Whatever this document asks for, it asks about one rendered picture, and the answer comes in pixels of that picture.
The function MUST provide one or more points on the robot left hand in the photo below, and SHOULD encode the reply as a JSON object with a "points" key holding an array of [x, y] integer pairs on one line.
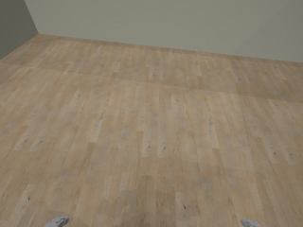
{"points": [[58, 222]]}

